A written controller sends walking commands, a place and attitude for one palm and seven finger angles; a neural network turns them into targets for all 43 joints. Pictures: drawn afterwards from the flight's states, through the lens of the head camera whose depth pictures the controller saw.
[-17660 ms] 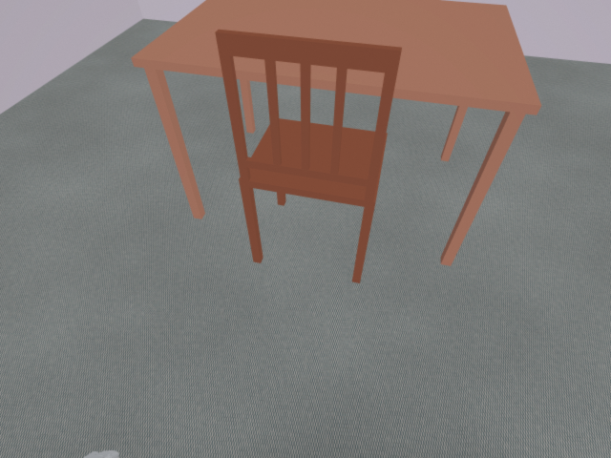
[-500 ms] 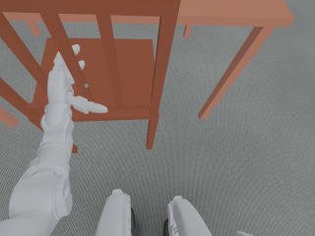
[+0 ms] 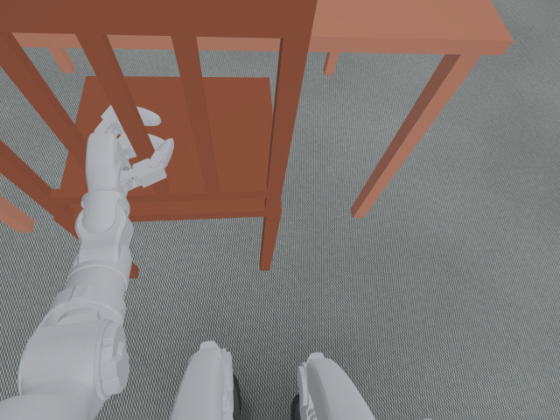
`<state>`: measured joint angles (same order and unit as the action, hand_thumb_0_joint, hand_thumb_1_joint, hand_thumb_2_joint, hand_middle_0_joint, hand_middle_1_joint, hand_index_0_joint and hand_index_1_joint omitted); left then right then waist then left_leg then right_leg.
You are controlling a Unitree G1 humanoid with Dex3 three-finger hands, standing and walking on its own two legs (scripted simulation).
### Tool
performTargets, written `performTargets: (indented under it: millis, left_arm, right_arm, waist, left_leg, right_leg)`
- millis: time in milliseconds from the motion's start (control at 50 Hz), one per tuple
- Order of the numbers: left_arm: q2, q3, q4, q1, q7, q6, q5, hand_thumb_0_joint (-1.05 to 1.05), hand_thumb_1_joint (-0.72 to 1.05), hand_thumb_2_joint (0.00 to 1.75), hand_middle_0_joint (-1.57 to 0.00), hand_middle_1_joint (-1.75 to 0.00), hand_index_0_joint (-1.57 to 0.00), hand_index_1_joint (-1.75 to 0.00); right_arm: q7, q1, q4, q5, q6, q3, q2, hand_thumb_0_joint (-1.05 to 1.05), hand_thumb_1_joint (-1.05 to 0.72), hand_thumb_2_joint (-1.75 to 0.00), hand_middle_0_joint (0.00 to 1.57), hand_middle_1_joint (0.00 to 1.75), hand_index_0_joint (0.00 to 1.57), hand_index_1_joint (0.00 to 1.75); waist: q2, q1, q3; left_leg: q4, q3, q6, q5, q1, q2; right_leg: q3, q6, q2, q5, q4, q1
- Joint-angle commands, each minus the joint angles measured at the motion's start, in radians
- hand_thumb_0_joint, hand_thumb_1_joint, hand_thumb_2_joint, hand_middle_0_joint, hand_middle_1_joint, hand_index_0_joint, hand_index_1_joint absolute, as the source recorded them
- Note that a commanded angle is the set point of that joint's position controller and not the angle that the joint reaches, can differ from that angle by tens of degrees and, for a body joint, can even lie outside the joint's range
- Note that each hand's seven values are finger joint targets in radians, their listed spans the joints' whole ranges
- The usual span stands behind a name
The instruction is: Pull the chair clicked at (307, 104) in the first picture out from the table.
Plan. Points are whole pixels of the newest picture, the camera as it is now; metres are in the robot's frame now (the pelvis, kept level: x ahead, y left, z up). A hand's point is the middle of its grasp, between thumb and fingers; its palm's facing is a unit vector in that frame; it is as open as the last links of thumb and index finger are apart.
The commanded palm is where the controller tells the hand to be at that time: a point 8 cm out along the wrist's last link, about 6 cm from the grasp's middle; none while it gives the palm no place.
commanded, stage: hook a spindle and tug to test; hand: left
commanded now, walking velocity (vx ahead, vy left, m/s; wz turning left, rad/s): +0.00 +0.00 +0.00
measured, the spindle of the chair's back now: (136, 133) +0.50 +0.18 +0.05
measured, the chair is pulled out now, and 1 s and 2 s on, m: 0.00 0.04 0.18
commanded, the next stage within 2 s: step backward, pulling the chair out in 0.68 s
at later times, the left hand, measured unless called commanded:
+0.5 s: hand (156, 166) +0.46 +0.16 +0.03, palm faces +0.07 -1.00 -0.03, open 5.4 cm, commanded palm +0.42 +0.20 +0.03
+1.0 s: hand (158, 173) +0.44 +0.15 +0.05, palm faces +0.12 -0.99 -0.09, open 5.4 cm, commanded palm +0.42 +0.19 +0.05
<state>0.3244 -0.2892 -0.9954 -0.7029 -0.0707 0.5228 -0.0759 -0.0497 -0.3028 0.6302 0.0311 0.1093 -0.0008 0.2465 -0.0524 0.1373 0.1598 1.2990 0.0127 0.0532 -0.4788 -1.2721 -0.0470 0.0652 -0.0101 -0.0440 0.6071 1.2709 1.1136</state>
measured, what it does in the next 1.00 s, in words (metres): rises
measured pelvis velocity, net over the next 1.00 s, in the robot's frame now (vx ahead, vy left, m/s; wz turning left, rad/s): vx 0.04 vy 0.00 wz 0.02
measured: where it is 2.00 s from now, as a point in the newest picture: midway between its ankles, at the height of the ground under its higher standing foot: outside the picture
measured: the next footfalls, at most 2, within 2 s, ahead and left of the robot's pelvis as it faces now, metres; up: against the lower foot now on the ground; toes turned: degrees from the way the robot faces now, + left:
none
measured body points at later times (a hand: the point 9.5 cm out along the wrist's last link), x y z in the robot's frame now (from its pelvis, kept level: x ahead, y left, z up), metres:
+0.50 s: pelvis +0.02 +0.00 +0.01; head +0.16 +0.01 +0.44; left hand +0.45 +0.21 +0.04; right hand +0.08 -0.26 -0.11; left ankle +0.06 +0.09 -0.61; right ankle +0.00 -0.12 -0.61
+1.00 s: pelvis +0.04 +0.00 +0.08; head +0.14 +0.00 +0.52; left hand +0.42 +0.20 +0.06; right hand +0.13 -0.24 -0.04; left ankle +0.06 +0.09 -0.61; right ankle -0.01 -0.12 -0.61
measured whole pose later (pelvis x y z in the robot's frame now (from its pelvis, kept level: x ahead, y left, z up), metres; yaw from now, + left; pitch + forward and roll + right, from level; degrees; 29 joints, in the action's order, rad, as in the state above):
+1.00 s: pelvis +0.04 +0.00 +0.08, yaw +1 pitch +16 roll -2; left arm 0.19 -0.11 -0.89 -0.51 0.09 0.20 -0.10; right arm 0.06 -0.27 0.58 -0.05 0.17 -0.03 0.23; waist -0.05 0.07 0.05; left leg 0.85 0.04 0.05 -0.36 -0.77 -0.02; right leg 0.03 0.01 -0.03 0.45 0.82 0.62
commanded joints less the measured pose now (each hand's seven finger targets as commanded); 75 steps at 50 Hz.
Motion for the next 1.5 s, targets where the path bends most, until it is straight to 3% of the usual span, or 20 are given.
performTargets:
  millis: [0,200,380,480,560,600,740,760,780,800,820,840,860,900,960,1100,1220,1360,1420,1480]
  left_arm:
    - [0.157,-0.011,0.241,-0.367,-0.013,0.085,-0.012,0.0,0.9,0.9,-0.5,-1.45,-0.5,-1.45]
    - [0.146,0.002,0.287,-0.252,-0.013,0.071,-0.007,0.0,0.9,0.9,-0.5,-1.45,-0.5,-1.45]
    - [0.057,0.065,0.406,-0.093,-0.018,0.043,-0.033,0.0,0.9,0.9,-0.5,-1.45,-0.5,-1.45]
    - [0.068,0.055,0.431,-0.04,-0.019,0.041,-0.038,0.0,0.9,0.9,-0.5,-1.45,-0.5,-1.45]
    - [0.09,0.028,0.488,0.057,-0.023,0.043,-0.051,0.0,0.9,0.9,-0.5,-1.45,-0.5,-1.45]
    - [0.051,0.066,0.512,0.069,-0.029,0.039,-0.057,0.0,0.9,0.9,-0.5,-1.45,-0.5,-1.45]
    - [0.072,0.046,0.522,0.039,-0.028,0.05,-0.058,0.0,0.9,0.9,-0.5,-1.45,-0.5,-1.45]
    - [0.03,0.093,0.553,-0.019,-0.029,0.05,-0.062,0.0,0.9,0.9,-0.5,-1.45,-0.5,-1.45]
    - [0.347,0.006,0.737,-0.225,0.077,-0.075,0.041,0.0,0.9,0.9,-0.5,-1.45,-0.5,-1.45]
    - [0.255,0.06,0.748,-0.217,0.121,-0.147,0.039,0.0,0.9,0.9,-0.5,-1.45,-0.5,-1.45]
    - [0.212,0.076,0.693,-0.139,0.146,-0.213,0.038,0.0,0.9,0.9,-0.5,-1.45,-0.5,-1.45]
    - [0.105,0.147,0.499,0.021,0.149,-0.284,0.049,0.0,0.9,0.9,-0.5,-1.45,-0.5,-1.45]
    - [0.057,0.186,0.411,0.041,0.158,-0.323,0.044,0.0,0.9,0.9,-0.5,-1.45,-0.5,-1.45]
    - [0.037,0.211,0.302,-0.037,0.177,-0.35,0.05,0.0,0.9,0.9,-0.5,-1.45,-0.5,-1.45]
    - [0.054,0.201,0.198,-0.139,0.179,-0.326,0.053,0.0,0.9,0.9,-0.5,-1.45,-0.5,-1.45]
    - [-0.001,0.244,0.118,-0.164,0.148,-0.269,0.038,0.0,0.9,0.9,-0.5,-1.45,-0.5,-1.45]
    - [0.017,0.218,0.16,-0.078,0.136,-0.259,0.041,0.0,0.9,0.9,-0.5,-1.45,-0.5,-1.45]
    - [0.008,0.233,0.209,-0.071,0.136,-0.252,0.035,0.0,0.9,0.9,-0.5,-1.45,-0.5,-1.45]
    - [0.064,0.209,0.177,-0.089,0.151,-0.251,0.03,0.0,0.9,0.9,-0.5,-1.45,-0.5,-1.45]
    - [0.048,0.244,0.141,-0.144,0.161,-0.242,0.024,0.0,0.9,0.9,-0.5,-1.45,-0.5,-1.45]
  right_arm:
    - [0.011,-0.123,-0.063,0.0,-0.011,0.066,0.174,0.0,-0.9,-0.9,0.2,0.3,0.2,0.3]
    - [0.007,-0.116,-0.078,-0.004,-0.006,0.07,0.172,0.0,-0.9,-0.9,0.2,0.3,0.2,0.3]
    - [0.0,-0.101,-0.103,-0.014,-0.011,0.076,0.158,0.0,-0.9,-0.9,0.2,0.3,0.2,0.3]
    - [0.004,-0.096,-0.102,-0.015,-0.021,0.075,0.155,0.0,-0.9,-0.9,0.2,0.3,0.2,0.3]
    - [0.005,-0.088,-0.116,-0.02,-0.031,0.078,0.155,0.0,-0.9,-0.9,0.2,0.3,0.2,0.3]
    - [0.003,-0.079,-0.119,-0.021,-0.036,0.076,0.148,0.0,-0.9,-0.9,0.2,0.3,0.2,0.3]
    - [0.013,-0.069,-0.106,-0.018,-0.056,0.077,0.151,0.0,-0.9,-0.9,0.2,0.3,0.2,0.3]
    - [0.014,-0.064,-0.108,-0.018,-0.059,0.074,0.146,0.0,-0.9,-0.9,0.2,0.3,0.2,0.3]
    - [0.049,-0.087,-0.182,-0.072,0.002,0.062,0.143,0.0,-0.9,-0.9,0.2,0.3,0.2,0.3]
    - [0.08,-0.089,-0.204,-0.081,0.007,0.06,0.126,0.0,-0.9,-0.9,0.2,0.3,0.2,0.3]
    - [0.099,-0.074,-0.202,-0.08,0.014,0.052,0.132,0.0,-0.9,-0.9,0.2,0.3,0.2,0.3]
    - [0.105,-0.046,-0.178,-0.08,0.03,0.045,0.127,0.0,-0.9,-0.9,0.2,0.3,0.2,0.3]
    - [0.114,-0.057,-0.16,-0.083,0.042,0.043,0.134,0.0,-0.9,-0.9,0.2,0.3,0.2,0.3]
    - [0.131,-0.081,-0.126,-0.081,0.052,0.041,0.149,0.0,-0.9,-0.9,0.2,0.3,0.2,0.3]
    - [0.14,-0.076,-0.091,-0.073,0.045,0.043,0.152,0.0,-0.9,-0.9,0.2,0.3,0.2,0.3]
    - [0.146,-0.057,-0.042,-0.067,-0.008,0.058,0.145,0.0,-0.9,-0.9,0.2,0.3,0.2,0.3]
    - [0.144,-0.039,-0.05,-0.056,-0.036,0.066,0.148,0.0,-0.9,-0.9,0.2,0.3,0.2,0.3]
    - [0.148,0.001,-0.055,-0.067,-0.065,0.064,0.144,0.0,-0.9,-0.9,0.2,0.3,0.2,0.3]
    - [0.162,-0.002,-0.029,-0.078,-0.088,0.071,0.156,0.0,-0.9,-0.9,0.2,0.3,0.2,0.3]
    - [0.168,0.012,0.004,-0.087,-0.117,0.066,0.145,0.0,-0.9,-0.9,0.2,0.3,0.2,0.3]
  waist:
    - [-0.08,0.014,0.5]
    - [-0.077,-0.003,0.497]
    - [-0.045,-0.016,0.505]
    - [-0.025,-0.02,0.473]
    - [-0.041,-0.052,0.501]
    - [-0.02,-0.043,0.489]
    - [-0.04,-0.039,0.481]
    - [-0.044,-0.022,0.491]
    - [-0.149,-0.081,0.735]
    - [-0.189,-0.06,0.668]
    - [-0.137,-0.057,0.625]
    - [-0.114,-0.057,0.44]
    - [-0.033,-0.055,0.357]
    - [0.07,-0.044,0.34]
    - [-0.012,-0.055,0.342]
    - [-0.165,-0.069,0.276]
    - [-0.125,-0.075,0.291]
    - [-0.06,-0.079,0.256]
    - [-0.019,-0.081,0.237]
    - [0.028,-0.074,0.184]
  left_leg:
    - [-0.126,-0.107,-0.027,0.323,0.596,0.014]
    - [-0.136,-0.104,-0.03,0.358,0.615,0.01]
    - [-0.148,-0.093,-0.03,0.438,0.641,0.011]
    - [-0.144,-0.076,-0.027,0.445,0.607,0.017]
    - [-0.149,-0.07,-0.031,0.506,0.632,0.018]
    - [-0.148,-0.065,-0.028,0.5,0.619,0.02]
    - [-0.136,-0.065,-0.031,0.492,0.622,0.02]
    - [-0.136,-0.067,-0.029,0.496,0.637,0.02]
    - [-0.324,-0.042,-0.013,0.473,0.943,0.006]
    - [-0.368,-0.043,-0.012,0.51,0.993,0.023]
    - [-0.381,-0.059,-0.01,0.565,0.983,0.013]
    - [-0.447,-0.094,-0.018,0.467,0.88,-0.006]
    - [-0.465,-0.099,-0.004,0.459,0.839,-0.019]
    - [-0.482,-0.089,0.006,0.592,0.869,-0.036]
    - [-0.528,-0.085,0.001,0.79,0.976,-0.053]
    - [-0.641,-0.177,0.01,0.937,1.156,-0.126]
    - [-0.677,-0.207,0.021,1.039,1.226,-0.166]
    - [-0.716,-0.167,0.017,0.727,1.091,-0.167]
    - [-0.711,-0.124,-0.007,0.553,1.026,-0.131]
    - [-0.698,-0.087,-0.032,0.395,1.01,-0.088]
  right_leg:
    - [-0.024,-0.027,-0.013,-0.299,-0.182,-0.029]
    - [-0.023,-0.028,-0.013,-0.331,-0.18,-0.042]
    - [-0.021,-0.024,-0.013,-0.42,-0.189,-0.098]
    - [-0.031,-0.019,-0.01,-0.47,-0.191,-0.139]
    - [-0.034,-0.023,-0.007,-0.531,-0.185,-0.182]
    - [-0.035,-0.019,-0.006,-0.548,-0.19,-0.197]
    - [-0.039,-0.018,-0.003,-0.533,-0.181,-0.167]
    - [-0.038,-0.017,0.0,-0.537,-0.185,-0.166]
    - [-0.124,-0.019,0.071,-0.613,-0.368,-0.585]
    - [-0.108,-0.017,0.064,-0.723,-0.423,-0.606]
    - [-0.097,-0.011,0.062,-0.758,-0.434,-0.585]
    - [-0.078,-0.011,0.066,-0.583,-0.469,-0.524]
    - [-0.075,0.003,0.066,-0.567,-0.491,-0.541]
    - [-0.084,0.036,0.08,-0.734,-0.532,-0.622]
    - [-0.096,0.049,0.1,-0.852,-0.58,-0.681]
    - [-0.078,0.017,0.073,-0.533,-0.625,-0.631]
    - [-0.081,0.012,0.058,-0.462,-0.63,-0.672]
    - [-0.1,0.011,0.077,-0.517,-0.697,-0.798]
    - [-0.147,0.009,0.123,-0.587,-0.745,-0.836]
    - [-0.199,0.002,0.185,-0.53,-0.81,-0.812]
